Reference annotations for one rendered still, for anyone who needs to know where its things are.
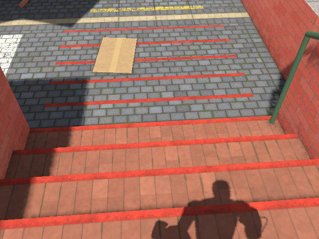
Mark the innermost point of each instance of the stairs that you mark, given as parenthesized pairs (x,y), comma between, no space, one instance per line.
(231,178)

